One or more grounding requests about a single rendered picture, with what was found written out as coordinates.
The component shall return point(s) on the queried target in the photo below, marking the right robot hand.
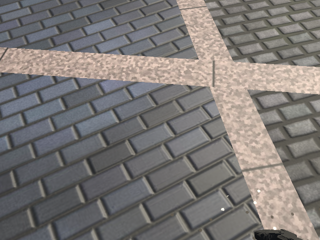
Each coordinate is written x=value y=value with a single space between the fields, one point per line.
x=282 y=234

